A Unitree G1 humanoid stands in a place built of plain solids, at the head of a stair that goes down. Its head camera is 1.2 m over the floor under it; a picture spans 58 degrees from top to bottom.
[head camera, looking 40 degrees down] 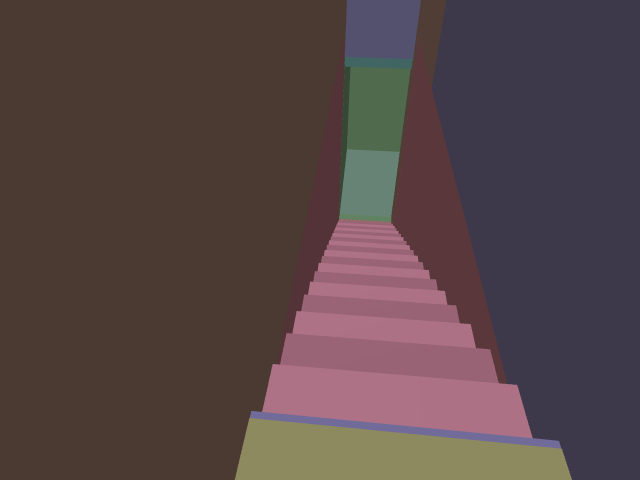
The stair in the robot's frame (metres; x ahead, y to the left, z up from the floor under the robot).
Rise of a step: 0.17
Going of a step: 0.27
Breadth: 0.87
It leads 6 degrees to the right of straight ahead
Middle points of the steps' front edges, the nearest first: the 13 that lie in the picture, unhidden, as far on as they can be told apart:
0.61 -0.23 0.00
0.88 -0.26 -0.17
1.15 -0.29 -0.34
1.42 -0.31 -0.51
1.70 -0.34 -0.67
1.97 -0.37 -0.84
2.24 -0.40 -1.01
2.51 -0.42 -1.18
2.78 -0.45 -1.35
3.05 -0.48 -1.52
3.33 -0.51 -1.69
3.60 -0.53 -1.86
3.87 -0.56 -2.03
